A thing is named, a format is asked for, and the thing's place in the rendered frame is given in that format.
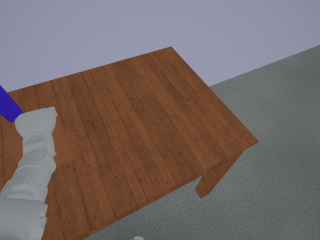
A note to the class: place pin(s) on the sponge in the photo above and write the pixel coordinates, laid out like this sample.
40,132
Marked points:
62,145

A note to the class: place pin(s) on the table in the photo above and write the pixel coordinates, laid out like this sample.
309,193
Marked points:
139,129

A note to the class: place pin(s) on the robot left hand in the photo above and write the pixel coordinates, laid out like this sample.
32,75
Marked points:
39,120

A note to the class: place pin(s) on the robot left upper arm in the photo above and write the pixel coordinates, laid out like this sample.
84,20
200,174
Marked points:
22,219

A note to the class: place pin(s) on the robot left forearm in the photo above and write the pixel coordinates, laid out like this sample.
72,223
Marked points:
31,178

